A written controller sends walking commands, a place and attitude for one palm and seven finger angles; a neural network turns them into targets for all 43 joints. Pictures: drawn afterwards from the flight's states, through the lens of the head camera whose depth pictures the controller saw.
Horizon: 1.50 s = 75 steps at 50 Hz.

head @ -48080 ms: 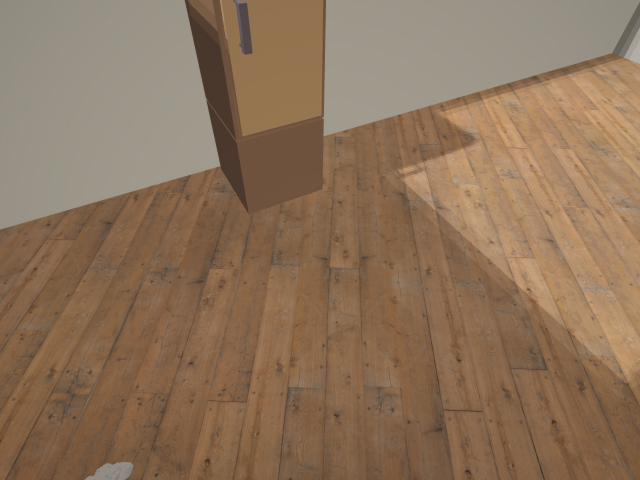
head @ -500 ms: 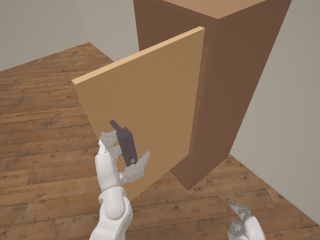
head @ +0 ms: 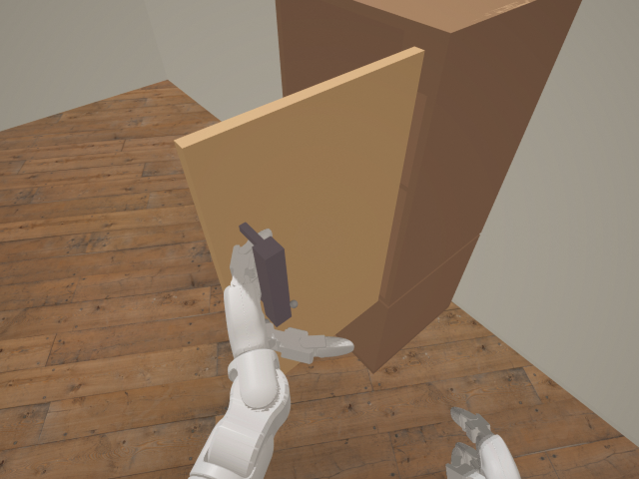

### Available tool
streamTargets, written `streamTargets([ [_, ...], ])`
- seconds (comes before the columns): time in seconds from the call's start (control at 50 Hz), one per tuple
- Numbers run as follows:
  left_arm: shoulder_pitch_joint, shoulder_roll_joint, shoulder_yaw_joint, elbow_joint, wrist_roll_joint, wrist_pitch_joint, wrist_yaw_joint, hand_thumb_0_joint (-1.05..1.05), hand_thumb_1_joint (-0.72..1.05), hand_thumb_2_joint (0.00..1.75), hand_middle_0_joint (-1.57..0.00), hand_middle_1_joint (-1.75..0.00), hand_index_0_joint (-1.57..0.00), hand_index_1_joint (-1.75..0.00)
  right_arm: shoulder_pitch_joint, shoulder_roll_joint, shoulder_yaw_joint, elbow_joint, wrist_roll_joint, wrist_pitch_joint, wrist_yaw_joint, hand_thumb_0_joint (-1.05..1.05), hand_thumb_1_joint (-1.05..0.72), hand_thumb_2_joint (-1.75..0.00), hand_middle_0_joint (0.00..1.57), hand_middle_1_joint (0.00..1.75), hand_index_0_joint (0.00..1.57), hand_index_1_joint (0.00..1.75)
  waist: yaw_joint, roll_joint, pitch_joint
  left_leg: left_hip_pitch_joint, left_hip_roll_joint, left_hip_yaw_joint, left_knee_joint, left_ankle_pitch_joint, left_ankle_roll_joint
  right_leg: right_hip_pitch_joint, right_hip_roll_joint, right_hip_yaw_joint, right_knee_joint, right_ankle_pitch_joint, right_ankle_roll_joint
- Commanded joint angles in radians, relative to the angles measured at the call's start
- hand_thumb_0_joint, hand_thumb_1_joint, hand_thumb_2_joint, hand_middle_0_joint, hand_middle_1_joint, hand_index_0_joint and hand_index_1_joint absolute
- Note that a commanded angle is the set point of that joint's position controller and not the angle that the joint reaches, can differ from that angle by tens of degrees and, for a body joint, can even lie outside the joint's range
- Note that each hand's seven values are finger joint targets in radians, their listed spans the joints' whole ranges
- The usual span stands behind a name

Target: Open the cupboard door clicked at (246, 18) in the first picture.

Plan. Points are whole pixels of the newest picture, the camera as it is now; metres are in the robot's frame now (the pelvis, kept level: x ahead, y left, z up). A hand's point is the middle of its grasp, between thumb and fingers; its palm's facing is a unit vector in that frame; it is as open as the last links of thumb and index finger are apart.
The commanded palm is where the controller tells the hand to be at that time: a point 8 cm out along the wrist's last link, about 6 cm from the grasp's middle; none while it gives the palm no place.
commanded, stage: slide the hand sideways off the handle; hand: left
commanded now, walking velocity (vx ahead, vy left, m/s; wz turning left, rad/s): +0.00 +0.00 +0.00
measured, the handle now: (263, 274) +0.35 +0.10 +0.08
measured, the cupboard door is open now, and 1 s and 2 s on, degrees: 90 91 91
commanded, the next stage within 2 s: draw the hand back to the body in 1.28 s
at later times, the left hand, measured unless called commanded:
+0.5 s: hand (281, 323) +0.28 +0.07 +0.08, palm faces -0.09 -1.00 +0.02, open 16.3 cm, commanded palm +0.25 +0.12 +0.08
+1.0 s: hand (244, 369) +0.23 +0.10 +0.07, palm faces -0.04 -1.00 -0.05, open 16.3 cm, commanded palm +0.20 +0.16 +0.08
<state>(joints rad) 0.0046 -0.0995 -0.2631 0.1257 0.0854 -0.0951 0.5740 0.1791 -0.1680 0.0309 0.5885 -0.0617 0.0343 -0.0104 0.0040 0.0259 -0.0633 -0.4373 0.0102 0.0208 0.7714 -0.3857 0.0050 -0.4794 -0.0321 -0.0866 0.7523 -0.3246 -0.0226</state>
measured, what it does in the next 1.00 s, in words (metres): stands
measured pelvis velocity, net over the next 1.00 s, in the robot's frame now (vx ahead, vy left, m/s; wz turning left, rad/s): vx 0.03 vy -0.01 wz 0.00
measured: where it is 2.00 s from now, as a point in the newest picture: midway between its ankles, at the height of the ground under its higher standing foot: outside the picture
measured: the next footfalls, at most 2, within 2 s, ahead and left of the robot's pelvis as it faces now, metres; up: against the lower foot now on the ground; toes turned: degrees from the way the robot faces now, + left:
none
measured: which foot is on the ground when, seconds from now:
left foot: down 0.00-1.00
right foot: down 0.00-1.00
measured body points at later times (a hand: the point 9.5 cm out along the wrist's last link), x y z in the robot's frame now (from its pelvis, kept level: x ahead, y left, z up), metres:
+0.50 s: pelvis +0.00 +0.01 +0.00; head +0.01 +0.00 +0.45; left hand +0.28 +0.12 +0.08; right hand +0.17 -0.20 -0.08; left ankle +0.01 +0.11 -0.71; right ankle +0.04 -0.11 -0.71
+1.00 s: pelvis +0.03 -0.01 -0.01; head +0.05 -0.02 +0.44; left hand +0.22 +0.16 +0.08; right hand +0.22 -0.22 -0.08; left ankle +0.01 +0.11 -0.71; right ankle +0.04 -0.11 -0.71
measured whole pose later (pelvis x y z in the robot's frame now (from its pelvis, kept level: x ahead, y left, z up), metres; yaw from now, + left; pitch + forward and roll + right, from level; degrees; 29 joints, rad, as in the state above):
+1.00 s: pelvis +0.03 -0.01 -0.01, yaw +0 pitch +6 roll +0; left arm 0.52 0.14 -0.11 -0.32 -0.08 -0.19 -0.05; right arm 0.26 -0.21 0.05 0.44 0.00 -0.12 -0.02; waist 0.03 0.04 -0.08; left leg -0.50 0.02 0.01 0.86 -0.47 -0.01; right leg -0.55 -0.03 -0.09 0.85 -0.42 -0.03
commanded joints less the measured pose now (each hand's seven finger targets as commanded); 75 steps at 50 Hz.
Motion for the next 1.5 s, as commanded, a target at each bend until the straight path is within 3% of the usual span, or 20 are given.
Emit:
streamTargets([
  [0.0,-0.296,-0.085,0.030,-0.196,0.016,-0.038,0.035,0.00,-0.50,0.30,-0.15,-0.30,-0.15,-0.30,-0.149,-0.096,-0.035,-0.157,0.005,-0.041,-0.001,0.00,-0.90,-0.90,0.20,0.30,0.20,0.30,0.012,-0.094,-0.157,0.014,-0.014,-0.039,-0.137,0.100,-0.003,0.099,0.017,0.025,-0.143,0.000,-0.018],
  [0.06,-0.319,-0.110,0.018,-0.198,0.017,-0.029,0.047,0.00,-0.50,0.30,-0.15,-0.30,-0.15,-0.30,-0.159,-0.092,-0.034,-0.157,0.005,-0.035,0.002,0.00,-0.90,-0.90,0.20,0.30,0.20,0.30,0.013,-0.086,-0.177,0.018,-0.015,-0.036,-0.135,0.088,-0.004,0.092,0.018,0.024,-0.137,-0.016,-0.018],
  [0.08,-0.301,-0.033,-0.199,-0.184,0.110,-0.071,-0.179,0.00,-0.50,0.30,-0.15,-0.30,-0.15,-0.30,-0.069,-0.126,-0.031,-0.121,0.010,-0.037,0.004,0.00,-0.90,-0.90,0.20,0.30,0.20,0.30,-0.078,-0.138,-0.100,0.044,-0.010,-0.039,-0.124,0.102,0.015,0.042,0.012,0.055,-0.131,0.060,-0.018],
  [0.12,-0.404,0.102,-0.088,-0.255,0.057,-0.152,-0.369,0.00,-0.50,0.30,-0.15,-0.30,-0.15,-0.30,-0.058,-0.126,-0.033,-0.165,0.023,-0.045,-0.018,0.00,-0.90,-0.90,0.20,0.30,0.20,0.30,-0.041,-0.053,-0.199,0.043,-0.023,-0.034,-0.112,0.114,0.023,0.082,0.005,0.058,-0.097,0.105,-0.025],
  [0.16,-0.428,0.101,-0.101,-0.244,0.017,-0.180,-0.486,0.00,-0.50,0.30,-0.15,-0.30,-0.15,-0.30,-0.052,-0.123,-0.025,-0.173,0.036,-0.067,-0.032,0.00,-0.90,-0.90,0.20,0.30,0.20,0.30,-0.052,-0.042,-0.192,0.057,-0.021,-0.045,-0.119,0.087,0.021,0.067,0.008,0.053,-0.097,0.075,-0.024],
  [0.22,-0.382,0.048,-0.077,-0.200,-0.140,-0.146,-0.608,0.00,-0.50,0.30,-0.15,-0.30,-0.15,-0.30,-0.074,-0.126,-0.010,-0.202,0.072,-0.105,-0.044,0.00,-0.90,-0.90,0.20,0.30,0.20,0.30,-0.046,-0.034,-0.144,0.042,-0.019,-0.058,-0.143,0.004,0.013,0.059,0.021,0.037,-0.121,-0.009,-0.020],
  [0.26,-0.355,0.039,-0.020,-0.188,-0.215,-0.110,-0.610,0.00,-0.50,0.30,-0.15,-0.30,-0.15,-0.30,-0.082,-0.132,-0.008,-0.206,0.081,-0.133,-0.048,0.00,-0.90,-0.90,0.20,0.30,0.20,0.30,-0.033,-0.087,-0.137,0.024,-0.021,-0.071,-0.160,-0.039,0.006,0.066,0.024,0.028,-0.136,-0.057,-0.012],
  [0.3,-0.259,0.063,0.038,-0.209,-0.233,-0.095,-0.583,0.00,-0.50,0.30,-0.15,-0.30,-0.15,-0.30,-0.083,-0.136,-0.011,-0.215,0.082,-0.154,-0.039,0.00,-0.90,-0.90,0.20,0.30,0.20,0.30,0.005,-0.118,-0.158,0.018,-0.017,-0.073,-0.175,-0.010,0.000,0.093,0.026,0.016,-0.130,-0.044,-0.012],
  [0.4,-0.091,0.109,0.053,-0.298,-0.138,-0.106,-0.501,0.00,-0.50,0.30,-0.15,-0.30,-0.15,-0.30,-0.045,-0.138,-0.024,-0.232,0.065,-0.167,0.000,0.00,-0.90,-0.90,0.20,0.30,0.20,0.30,0.025,-0.086,-0.160,0.024,-0.006,-0.053,-0.162,0.099,-0.004,0.087,0.021,0.018,-0.095,0.048,-0.012],
  [0.5,-0.010,0.165,0.071,-0.380,-0.096,-0.112,-0.499,0.00,-0.50,0.30,-0.15,-0.30,-0.15,-0.30,-0.043,-0.140,-0.023,-0.255,0.060,-0.158,0.009,0.00,-0.90,-0.90,0.20,0.30,0.20,0.30,0.023,-0.069,-0.132,-0.001,-0.006,-0.037,-0.148,0.085,0.003,0.086,0.020,0.033,-0.097,0.040,-0.015],
  [0.58,0.069,0.172,0.090,-0.479,-0.120,-0.113,-0.516,0.00,-0.50,0.30,-0.15,-0.30,-0.15,-0.30,-0.034,-0.132,-0.022,-0.273,0.062,-0.164,0.003,0.00,-0.90,-0.90,0.20,0.30,0.20,0.30,0.024,-0.014,-0.161,0.017,-0.008,-0.030,-0.132,0.128,0.000,0.102,0.024,0.031,-0.082,0.095,-0.016],
  [0.76,0.337,0.176,0.068,-0.633,-0.135,-0.147,-0.555,0.00,-0.50,0.30,-0.15,-0.30,-0.15,-0.30,0.007,-0.137,-0.030,-0.298,0.061,-0.199,0.004,0.00,-0.90,-0.90,0.20,0.30,0.20,0.30,0.003,-0.064,-0.151,-0.005,-0.009,-0.034,-0.075,0.212,0.006,0.087,0.026,0.024,-0.037,0.217,-0.003],
  [0.84,0.393,0.247,0.137,-0.655,-0.135,-0.150,-0.588,0.00,-0.50,0.30,-0.15,-0.30,-0.15,-0.30,0.020,-0.142,-0.032,-0.301,0.059,-0.202,-0.004,0.00,-0.90,-0.90,0.20,0.30,0.20,0.30,0.005,-0.069,-0.147,-0.040,-0.017,-0.032,-0.046,0.204,0.010,0.089,0.022,0.038,-0.024,0.232,-0.001],
  [0.96,0.507,0.290,0.242,-0.686,-0.209,-0.173,-0.648,0.00,-0.50,0.30,-0.15,-0.30,-0.15,-0.30,0.019,-0.140,-0.035,-0.309,0.067,-0.216,-0.023,0.00,-0.90,-0.90,0.20,0.30,0.20,0.30,0.018,-0.077,-0.173,-0.089,-0.028,-0.021,-0.003,0.194,0.010,0.126,0.018,0.070,-0.028,0.255,0.008],
  [1.1,0.531,0.323,0.279,-0.683,-0.266,-0.206,-0.730,0.00,-0.50,0.30,-0.15,-0.30,-0.15,-0.30,0.028,-0.155,-0.040,-0.297,0.075,-0.248,-0.034,0.00,-0.90,-0.90,0.20,0.30,0.20,0.30,-0.002,-0.049,-0.150,-0.129,-0.029,-0.032,0.038,0.175,0.008,0.091,0.015,0.089,-0.027,0.213,0.011],
  [1.2,0.609,0.377,0.371,-0.653,-0.299,-0.200,-0.768,0.00,-0.50,0.30,-0.15,-0.30,-0.15,-0.30,0.019,-0.155,-0.050,-0.296,0.083,-0.249,-0.041,0.00,-0.90,-0.90,0.20,0.30,0.20,0.30,0.021,-0.071,-0.161,-0.164,-0.031,-0.034,0.052,0.168,0.005,0.114,0.005,0.108,-0.026,0.206,0.014],
  [1.24,0.603,0.360,0.358,-0.690,-0.312,-0.205,-0.776,0.00,-0.50,0.30,-0.15,-0.30,-0.15,-0.30,0.011,-0.154,-0.049,-0.307,0.086,-0.254,-0.040,0.00,-0.90,-0.90,0.20,0.30,0.20,0.30,0.020,-0.034,-0.160,-0.156,-0.034,-0.032,0.047,0.165,0.005,0.100,0.009,0.094,-0.017,0.191,0.012],
  [1.36,0.540,0.331,0.299,-0.715,-0.316,-0.232,-0.767,0.00,-0.50,0.30,-0.15,-0.30,-0.15,-0.30,0.022,-0.163,-0.047,-0.303,0.087,-0.285,-0.044,0.00,-0.90,-0.90,0.20,0.30,0.20,0.30,-0.005,-0.022,-0.130,-0.148,-0.025,-0.045,0.052,0.112,0.007,0.015,0.023,0.072,-0.015,0.065,0.006],
  [1.4,0.550,0.391,0.358,-0.718,-0.307,-0.229,-0.754,0.00,-0.50,0.30,-0.15,-0.30,-0.15,-0.30,0.020,-0.165,-0.050,-0.296,0.089,-0.287,-0.046,0.00,-0.90,-0.90,0.20,0.30,0.20,0.30,0.012,-0.026,-0.141,-0.151,-0.023,-0.046,0.042,0.102,0.007,0.033,0.024,0.073,-0.018,0.034,0.001],
  [1.48,0.535,0.399,0.377,-0.742,-0.299,-0.187,-0.736,0.00,-0.50,0.30,-0.15,-0.30,-0.15,-0.30,0.012,-0.155,-0.043,-0.306,0.096,-0.287,-0.050,0.00,-0.90,-0.90,0.20,0.30,0.20,0.30,0.020,0.009,-0.130,-0.128,-0.020,-0.048,0.008,0.071,0.007,0.029,0.025,0.055,-0.028,-0.002,0.001],
])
